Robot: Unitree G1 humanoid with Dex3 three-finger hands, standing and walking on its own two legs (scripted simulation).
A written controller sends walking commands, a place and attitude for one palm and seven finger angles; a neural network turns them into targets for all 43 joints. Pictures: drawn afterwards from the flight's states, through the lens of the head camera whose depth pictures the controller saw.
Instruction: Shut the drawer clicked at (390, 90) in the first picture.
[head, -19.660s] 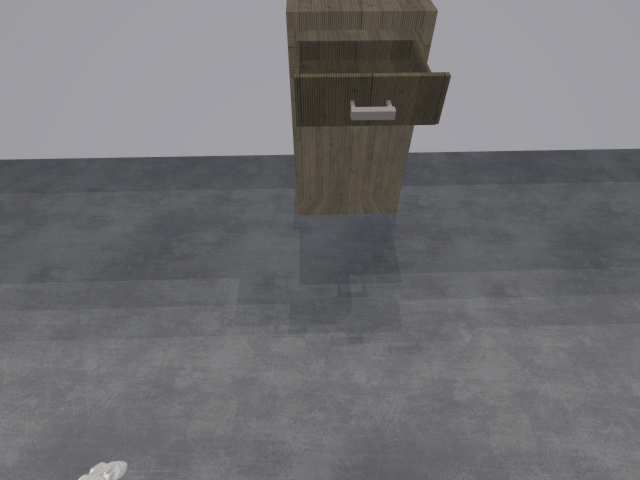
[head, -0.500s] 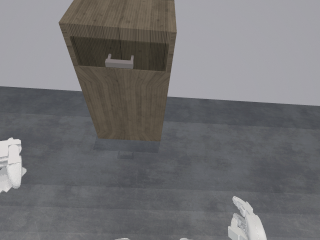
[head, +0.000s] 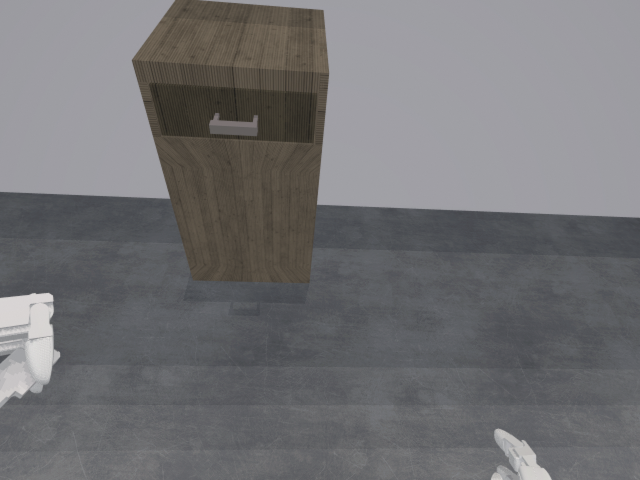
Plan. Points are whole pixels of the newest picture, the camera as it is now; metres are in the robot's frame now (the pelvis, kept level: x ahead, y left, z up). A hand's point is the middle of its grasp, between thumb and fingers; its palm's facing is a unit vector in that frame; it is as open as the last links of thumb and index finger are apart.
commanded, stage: stop stepping back and stand still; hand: left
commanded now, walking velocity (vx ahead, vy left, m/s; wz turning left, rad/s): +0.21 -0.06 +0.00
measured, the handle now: (235, 123) +0.91 +0.23 -0.05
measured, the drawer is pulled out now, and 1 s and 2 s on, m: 0.00 0.00 0.00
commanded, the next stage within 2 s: let the arm hang, fingers relaxed in 0.84 s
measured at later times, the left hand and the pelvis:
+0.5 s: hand (54, 367) +0.18 +0.23 +0.16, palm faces +0.38 -0.82 -0.43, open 3.2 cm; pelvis -0.01 -0.01 -0.01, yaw +0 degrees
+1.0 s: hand (83, 371) +0.20 +0.24 +0.10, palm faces +0.23 -0.84 -0.49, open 3.2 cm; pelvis +0.00 +0.01 +0.00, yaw +0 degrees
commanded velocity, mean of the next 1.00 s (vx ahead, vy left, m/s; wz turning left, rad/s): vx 0.04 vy -0.01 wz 0.00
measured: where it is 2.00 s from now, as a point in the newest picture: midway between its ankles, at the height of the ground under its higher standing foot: outside the picture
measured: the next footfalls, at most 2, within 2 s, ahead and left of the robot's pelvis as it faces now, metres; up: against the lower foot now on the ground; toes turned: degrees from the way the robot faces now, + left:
none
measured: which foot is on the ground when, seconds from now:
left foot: down 0.00-1.00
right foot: down 0.00-1.00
